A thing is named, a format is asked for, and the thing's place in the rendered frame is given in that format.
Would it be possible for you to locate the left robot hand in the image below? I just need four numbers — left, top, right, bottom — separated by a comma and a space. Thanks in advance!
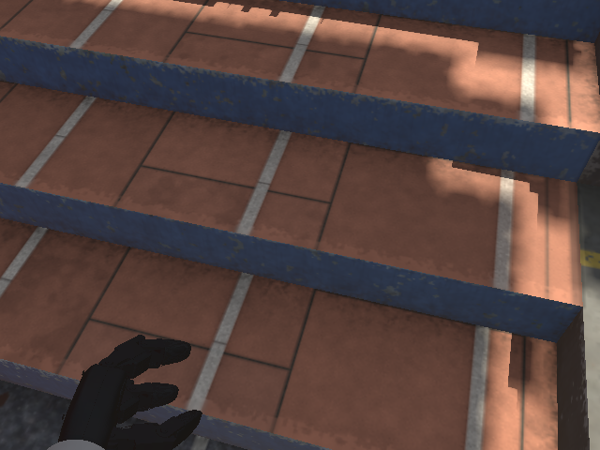
58, 335, 203, 450

